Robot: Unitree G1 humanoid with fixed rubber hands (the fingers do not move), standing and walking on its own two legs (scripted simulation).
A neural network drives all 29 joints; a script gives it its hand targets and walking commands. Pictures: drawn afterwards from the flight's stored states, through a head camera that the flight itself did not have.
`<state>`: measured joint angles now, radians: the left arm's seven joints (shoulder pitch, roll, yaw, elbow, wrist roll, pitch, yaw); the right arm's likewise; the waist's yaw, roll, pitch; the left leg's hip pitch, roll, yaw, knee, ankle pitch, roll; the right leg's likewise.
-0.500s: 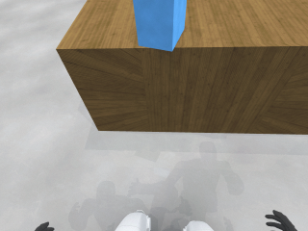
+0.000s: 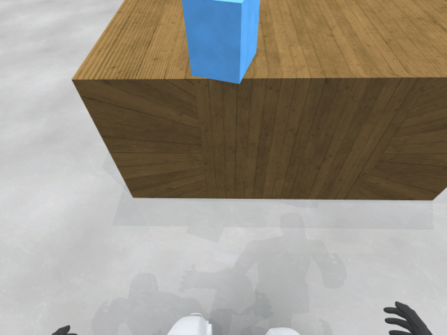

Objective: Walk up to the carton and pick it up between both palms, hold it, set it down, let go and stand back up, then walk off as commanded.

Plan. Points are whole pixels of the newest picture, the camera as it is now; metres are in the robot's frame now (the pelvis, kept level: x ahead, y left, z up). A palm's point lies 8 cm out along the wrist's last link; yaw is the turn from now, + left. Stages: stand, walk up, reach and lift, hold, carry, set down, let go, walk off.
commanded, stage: stand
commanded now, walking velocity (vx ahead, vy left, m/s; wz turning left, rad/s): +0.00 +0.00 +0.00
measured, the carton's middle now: (224, 28) +0.94 +0.00 +0.10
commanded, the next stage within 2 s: none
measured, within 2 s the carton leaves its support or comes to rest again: neither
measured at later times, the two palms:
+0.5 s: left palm out of the picture +0.09 +0.33 -0.09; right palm out of the picture +0.12 -0.31 -0.08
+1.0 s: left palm out of the picture +0.09 +0.34 -0.09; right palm out of the picture +0.12 -0.31 -0.08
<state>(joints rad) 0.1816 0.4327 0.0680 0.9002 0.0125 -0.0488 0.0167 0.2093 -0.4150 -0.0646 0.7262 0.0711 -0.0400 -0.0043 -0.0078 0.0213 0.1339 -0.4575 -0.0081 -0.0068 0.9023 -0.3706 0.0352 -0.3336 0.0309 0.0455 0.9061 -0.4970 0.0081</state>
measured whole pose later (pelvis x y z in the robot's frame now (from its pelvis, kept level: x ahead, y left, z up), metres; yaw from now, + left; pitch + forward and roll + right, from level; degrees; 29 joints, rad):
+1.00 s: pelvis +0.00 +0.00 +0.00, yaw +0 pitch -4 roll -1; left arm 0.18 0.43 0.07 0.94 0.01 -0.04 0.01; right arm 0.21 -0.41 -0.05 0.73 0.07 -0.04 0.00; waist 0.00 0.02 0.11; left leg -0.46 -0.01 -0.01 0.90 -0.37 0.03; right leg -0.33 0.03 0.05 0.90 -0.50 0.01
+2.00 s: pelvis +0.00 +0.00 +0.00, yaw +0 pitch -4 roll -1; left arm 0.18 0.43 0.06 0.95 0.01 -0.04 0.01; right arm 0.21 -0.41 -0.04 0.73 0.07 -0.04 -0.01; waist 0.00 0.02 0.10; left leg -0.46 -0.01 -0.01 0.89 -0.37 0.03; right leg -0.33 0.03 0.05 0.90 -0.50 0.01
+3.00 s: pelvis +0.00 +0.00 +0.00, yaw +0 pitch -3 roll -1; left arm 0.18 0.43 0.06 0.96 0.01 -0.03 0.01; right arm 0.21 -0.41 -0.04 0.73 0.07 -0.04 0.00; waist 0.00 0.02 0.09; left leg -0.46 -0.01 -0.01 0.88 -0.36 0.03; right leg -0.33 0.03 0.05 0.88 -0.49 0.01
